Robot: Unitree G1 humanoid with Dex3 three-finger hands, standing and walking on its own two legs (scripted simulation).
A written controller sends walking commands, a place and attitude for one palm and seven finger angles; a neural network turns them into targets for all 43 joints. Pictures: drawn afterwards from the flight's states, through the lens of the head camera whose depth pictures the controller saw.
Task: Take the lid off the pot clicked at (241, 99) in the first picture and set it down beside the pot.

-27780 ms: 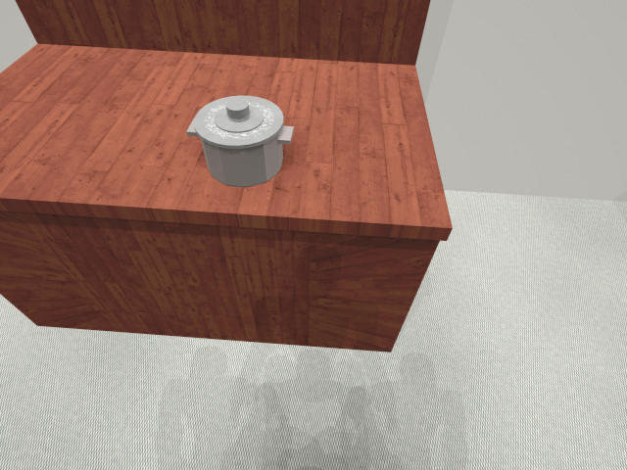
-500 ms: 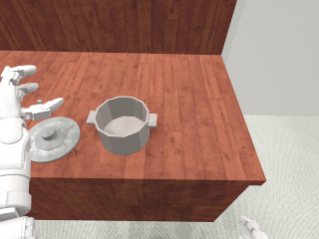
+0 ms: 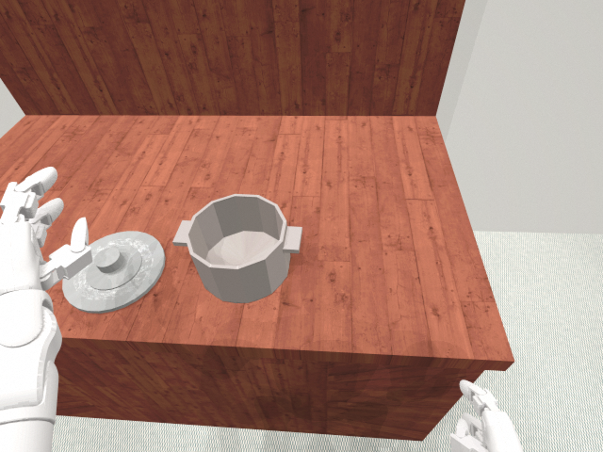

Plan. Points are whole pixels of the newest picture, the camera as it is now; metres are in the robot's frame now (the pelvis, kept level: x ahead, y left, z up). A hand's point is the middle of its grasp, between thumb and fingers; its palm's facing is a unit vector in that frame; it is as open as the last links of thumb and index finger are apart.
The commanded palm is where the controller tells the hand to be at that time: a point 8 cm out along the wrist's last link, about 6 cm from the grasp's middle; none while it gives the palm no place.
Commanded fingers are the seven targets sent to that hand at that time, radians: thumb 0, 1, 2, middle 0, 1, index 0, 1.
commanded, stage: draw the hand back to the body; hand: left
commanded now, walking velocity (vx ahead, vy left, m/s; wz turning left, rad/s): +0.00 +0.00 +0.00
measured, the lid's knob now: (109, 260) +0.43 +0.40 -0.05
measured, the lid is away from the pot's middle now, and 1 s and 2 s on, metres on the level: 0.25 0.25 0.25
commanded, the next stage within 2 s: step back with the hand held close in 0.92 s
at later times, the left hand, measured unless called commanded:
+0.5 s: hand (52, 318) +0.21 +0.27 +0.15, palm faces +0.45 -0.82 -0.35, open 7.4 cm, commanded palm +0.15 +0.30 +0.17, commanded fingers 0.00 0.90 0.90 -0.20 -0.30 -0.20 -0.30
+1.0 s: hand (42, 374) +0.15 +0.25 +0.15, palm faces +0.42 -0.82 -0.39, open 7.4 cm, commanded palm +0.10 +0.29 +0.18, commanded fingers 0.00 0.90 0.90 -0.20 -0.30 -0.20 -0.30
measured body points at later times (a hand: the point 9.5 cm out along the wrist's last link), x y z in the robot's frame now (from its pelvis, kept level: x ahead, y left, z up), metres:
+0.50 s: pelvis -0.02 +0.01 +0.00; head -0.04 -0.01 +0.45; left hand +0.18 +0.31 +0.17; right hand +0.17 -0.21 -0.08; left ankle -0.05 +0.16 -0.74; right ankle -0.03 -0.16 -0.74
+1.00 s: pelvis -0.03 +0.01 +0.00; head -0.05 -0.01 +0.45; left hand +0.13 +0.29 +0.18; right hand +0.18 -0.20 -0.07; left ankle -0.05 +0.16 -0.74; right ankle -0.03 -0.16 -0.74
